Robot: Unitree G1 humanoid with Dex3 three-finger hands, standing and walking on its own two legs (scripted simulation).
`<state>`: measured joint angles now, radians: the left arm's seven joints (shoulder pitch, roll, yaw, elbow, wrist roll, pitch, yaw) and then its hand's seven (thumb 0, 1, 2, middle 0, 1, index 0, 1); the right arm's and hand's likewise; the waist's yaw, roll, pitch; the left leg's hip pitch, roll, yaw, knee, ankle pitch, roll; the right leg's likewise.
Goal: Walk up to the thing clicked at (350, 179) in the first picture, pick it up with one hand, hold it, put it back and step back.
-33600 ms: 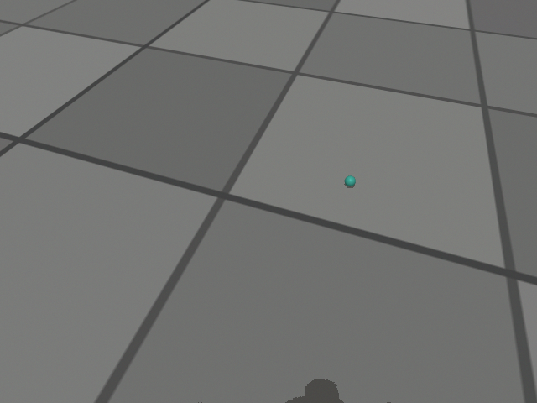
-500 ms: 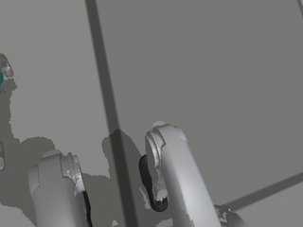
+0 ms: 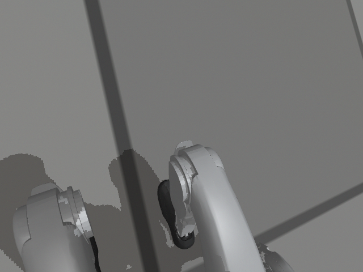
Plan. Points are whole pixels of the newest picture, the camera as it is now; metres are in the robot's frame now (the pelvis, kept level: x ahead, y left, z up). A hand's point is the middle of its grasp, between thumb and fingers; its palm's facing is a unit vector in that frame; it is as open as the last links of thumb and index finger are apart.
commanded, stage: rest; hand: left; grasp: from above
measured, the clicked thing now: out of the picture +0.52 +0.30 -0.22
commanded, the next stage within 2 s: open in 1.20 s
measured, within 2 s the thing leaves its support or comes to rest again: rests again in 1.46 s
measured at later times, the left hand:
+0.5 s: hand out of the picture +0.50 +0.28 -0.23, palm faces -0.46 -0.10 -0.88, open 6.1 cm
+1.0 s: hand out of the picture +0.50 +0.28 -0.25, palm faces -0.46 -0.10 -0.88, open 6.1 cm
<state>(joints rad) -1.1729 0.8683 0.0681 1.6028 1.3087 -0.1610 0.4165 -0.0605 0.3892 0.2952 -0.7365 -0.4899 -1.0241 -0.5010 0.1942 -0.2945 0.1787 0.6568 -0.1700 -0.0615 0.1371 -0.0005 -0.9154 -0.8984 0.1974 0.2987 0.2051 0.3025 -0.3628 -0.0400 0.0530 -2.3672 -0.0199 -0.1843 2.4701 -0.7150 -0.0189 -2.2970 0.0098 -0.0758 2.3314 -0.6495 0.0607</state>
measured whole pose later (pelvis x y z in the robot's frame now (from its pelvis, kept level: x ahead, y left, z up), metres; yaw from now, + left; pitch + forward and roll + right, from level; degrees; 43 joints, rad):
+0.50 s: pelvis +0.00 +0.00 +0.00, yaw -2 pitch +33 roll -13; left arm -1.18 0.94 0.07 1.68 1.31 -0.15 0.49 -0.06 0.39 0.30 -0.74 -0.49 -1.02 -0.50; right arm 0.18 -0.32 0.24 0.64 -0.20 -0.12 0.17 0.00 -0.91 -0.90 0.20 0.30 0.21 0.30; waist -0.40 -0.08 0.11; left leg -2.36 -0.01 -0.22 2.51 -0.74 -0.01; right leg -2.28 0.02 -0.10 2.34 -0.65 0.07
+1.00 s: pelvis +0.00 +0.01 -0.01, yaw -4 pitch +31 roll -15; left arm -1.21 1.01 0.07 1.73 1.31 -0.16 0.53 -0.06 0.40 0.28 -0.73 -0.49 -1.02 -0.50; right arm 0.16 -0.35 0.29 0.61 -0.22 -0.17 0.20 0.00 -0.91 -0.90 0.20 0.30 0.20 0.30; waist -0.43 -0.12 0.17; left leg -2.36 -0.01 -0.24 2.53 -0.74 0.00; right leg -2.26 0.04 -0.12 2.33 -0.64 0.08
